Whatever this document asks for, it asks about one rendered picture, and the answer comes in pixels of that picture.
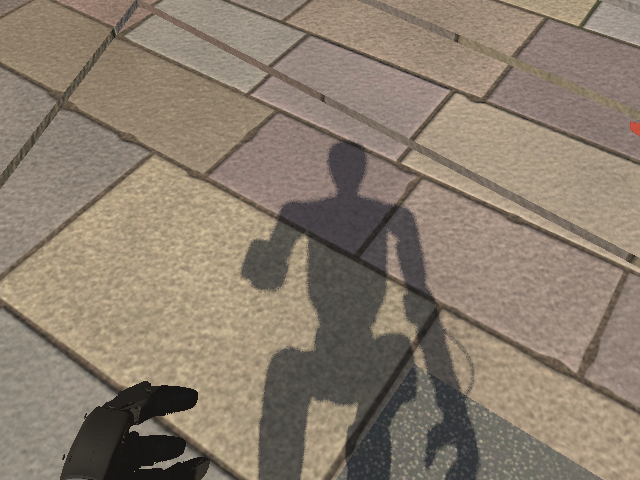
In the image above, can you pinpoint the robot left hand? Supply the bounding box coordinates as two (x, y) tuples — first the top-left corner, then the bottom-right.
(60, 381), (210, 480)

